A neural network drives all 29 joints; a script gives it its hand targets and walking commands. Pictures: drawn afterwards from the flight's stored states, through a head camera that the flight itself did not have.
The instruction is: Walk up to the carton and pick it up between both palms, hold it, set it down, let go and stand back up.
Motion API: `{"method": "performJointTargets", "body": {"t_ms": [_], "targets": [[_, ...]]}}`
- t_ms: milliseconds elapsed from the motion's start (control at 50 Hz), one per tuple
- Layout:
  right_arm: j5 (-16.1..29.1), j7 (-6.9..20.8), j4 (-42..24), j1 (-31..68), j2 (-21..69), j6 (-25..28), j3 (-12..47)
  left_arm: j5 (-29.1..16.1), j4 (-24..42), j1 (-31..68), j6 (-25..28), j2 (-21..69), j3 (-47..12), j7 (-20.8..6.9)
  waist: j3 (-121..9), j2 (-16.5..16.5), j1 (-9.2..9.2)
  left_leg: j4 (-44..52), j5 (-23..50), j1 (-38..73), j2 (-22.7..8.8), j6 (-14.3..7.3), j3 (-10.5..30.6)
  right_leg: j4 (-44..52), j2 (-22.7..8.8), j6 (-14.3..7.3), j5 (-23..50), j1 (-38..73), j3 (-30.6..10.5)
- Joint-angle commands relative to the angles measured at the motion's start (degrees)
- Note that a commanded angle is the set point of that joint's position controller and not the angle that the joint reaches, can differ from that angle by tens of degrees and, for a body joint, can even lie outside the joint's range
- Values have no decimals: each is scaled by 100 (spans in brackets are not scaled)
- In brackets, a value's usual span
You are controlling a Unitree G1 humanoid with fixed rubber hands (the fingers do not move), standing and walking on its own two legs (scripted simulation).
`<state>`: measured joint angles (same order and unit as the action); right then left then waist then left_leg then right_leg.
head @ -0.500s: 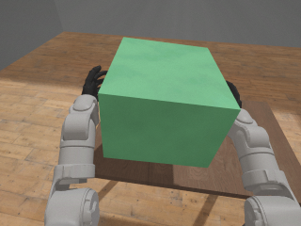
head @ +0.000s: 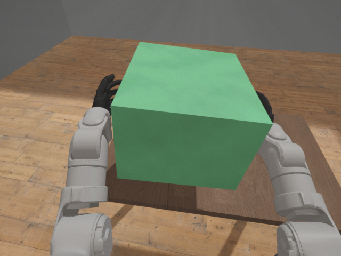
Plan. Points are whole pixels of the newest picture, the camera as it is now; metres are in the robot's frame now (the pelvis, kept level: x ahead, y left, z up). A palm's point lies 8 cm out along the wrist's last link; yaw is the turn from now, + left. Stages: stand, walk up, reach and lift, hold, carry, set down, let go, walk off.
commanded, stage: hold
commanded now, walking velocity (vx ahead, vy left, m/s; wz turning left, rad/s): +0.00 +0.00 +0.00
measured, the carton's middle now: (183, 108) +0.44 +0.01 +0.16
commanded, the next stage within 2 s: set down in 0.24 s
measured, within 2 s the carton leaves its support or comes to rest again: neither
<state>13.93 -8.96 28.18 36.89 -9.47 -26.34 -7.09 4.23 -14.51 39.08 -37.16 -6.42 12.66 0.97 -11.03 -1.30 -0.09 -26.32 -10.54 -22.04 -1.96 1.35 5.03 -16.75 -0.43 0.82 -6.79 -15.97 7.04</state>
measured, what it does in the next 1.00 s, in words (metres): stands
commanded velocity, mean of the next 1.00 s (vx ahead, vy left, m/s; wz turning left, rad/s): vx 0.00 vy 0.00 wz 0.00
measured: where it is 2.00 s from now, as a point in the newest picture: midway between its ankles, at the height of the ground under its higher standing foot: outside the picture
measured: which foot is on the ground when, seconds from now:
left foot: down 0.00-1.00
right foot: down 0.00-1.00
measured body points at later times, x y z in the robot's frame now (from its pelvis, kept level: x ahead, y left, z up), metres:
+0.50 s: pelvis +0.00 +0.00 +0.00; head -0.02 +0.01 +0.45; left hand +0.40 +0.19 +0.20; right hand +0.40 -0.17 +0.17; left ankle +0.03 +0.13 -0.74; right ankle +0.01 -0.13 -0.74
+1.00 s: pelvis +0.02 +0.00 +0.00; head +0.02 +0.01 +0.45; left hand +0.43 +0.18 +0.15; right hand +0.43 -0.18 +0.12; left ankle +0.03 +0.13 -0.74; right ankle +0.01 -0.13 -0.74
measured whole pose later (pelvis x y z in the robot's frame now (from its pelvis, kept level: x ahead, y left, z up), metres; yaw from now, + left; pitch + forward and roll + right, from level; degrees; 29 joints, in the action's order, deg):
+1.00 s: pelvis +0.02 +0.00 +0.00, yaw +0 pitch +8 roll -2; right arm 5.4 -7.1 42.1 36.9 -7.9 -5.6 -7.8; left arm 4.9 -31.4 39.1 -13.5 -4.9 15.4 -0.9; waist -9.0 -1.3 -0.1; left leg -24.2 -10.4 -22.0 -1.9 1.4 5.0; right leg -14.3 -0.4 0.8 -6.5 -15.7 7.0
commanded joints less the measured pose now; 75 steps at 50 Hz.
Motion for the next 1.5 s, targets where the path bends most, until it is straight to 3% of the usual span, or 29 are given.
{"method": "performJointTargets", "body": {"t_ms": [0, 220, 240, 320, 420, 540, 680, 800, 820, 960, 1220, 1240, 1360, 1480], "targets": [[693, 619, -2904, 4853, 3305, 481, 2618, -904, 1181, 2913, 419, 4050, -2860, -937, -2656, 389, -582, 912, 1845, 1806, 454, 70, -189, -132, 269, 141, 1416, 2196, -684], [683, 625, -2843, 4855, 3313, 479, 2604, -865, 1186, 2885, 408, 4065, -2869, -913, -2626, 379, -564, 888, 1808, 1861, 449, 73, -201, -127, 269, 138, 1374, 2130, -668], [712, 676, -2809, 5119, 3740, 556, 2621, -1138, 1695, 3598, 630, 4037, -3177, -973, -3256, -1, -317, 734, 2219, 1848, 494, 110, -237, -38, 445, 25, 1713, 2078, -569], [401, 689, -2457, 5195, 3355, 747, 2260, -914, 1077, 3368, 781, 3864, -2865, -922, -2912, 11, -349, 764, 2035, 1824, 495, 151, -234, 100, 430, -8, 1592, 2069, -567], [-246, 874, -1047, 4908, 3278, 1213, 1614, -369, 102, 3462, 1216, 3637, -2094, -1019, -2110, -21, -284, 1043, 1142, 1808, 444, 165, -336, 283, 374, -27, 530, 1761, -400], [-755, 1029, -331, 4960, 3455, 2095, 1196, -166, -528, 3760, 1958, 3790, -2011, -988, -2205, -111, -242, 1077, 934, 1945, 411, 205, -475, 234, 325, -38, 227, 1715, -178], [-575, 1035, -478, 4992, 3622, 2642, 1612, -413, -489, 3805, 2517, 4106, -2441, -723, -2981, -169, -156, 661, 2147, 2427, 383, 317, -469, 174, 389, -48, 988, 1687, -139], [-644, 1059, -43, 4463, 3413, 2685, 1638, -311, -749, 3450, 2627, 3975, -2362, -670, -2643, -136, -148, 706, 2135, 2459, 347, 330, -439, 273, 391, -62, 879, 1535, -133], [-641, 1059, -41, 4500, 3382, 2691, 1639, -266, -842, 3399, 2621, 3922, -2293, -670, -2555, -160, -77, 689, 2186, 2452, 356, 344, -458, 297, 399, -64, 896, 1484, -127], [-682, 1084, -105, 4430, 3297, 2872, 1672, -299, -775, 3369, 2823, 4016, -2364, -579, -2898, -221, -89, 552, 2699, 2641, 318, 423, -416, 280, 421, -80, 1143, 1394, -126], [-980, 1212, 332, 4471, 3262, 3111, 1390, -174, -1406, 3568, 3160, 3964, -2124, -541, -2780, -193, 23, 600, 2484, 2474, 298, 418, -458, 270, 418, -99, 869, 1098, -98], [-1038, 1207, 440, 4464, 3289, 3124, 1335, -185, -1409, 3653, 3207, 3992, -2162, -536, -2828, -223, -44, 596, 2409, 2520, 300, 439, -455, 299, 415, -104, 859, 1058, -68], [-1112, 1267, 542, 4494, 3369, 3293, 1282, -172, -1522, 3740, 3430, 4060, -2158, -491, -2960, -253, 0, 507, 2754, 2532, 285, 472, -463, 209, 428, -111, 969, 981, -67], [-1233, 1336, 792, 4491, 3369, 3399, 1135, -149, -1807, 3946, 3637, 4013, -2068, -466, -2927, -234, -15, 554, 2503, 2381, 273, 465, -474, 215, 409, -116, 857, 922, -72]]}}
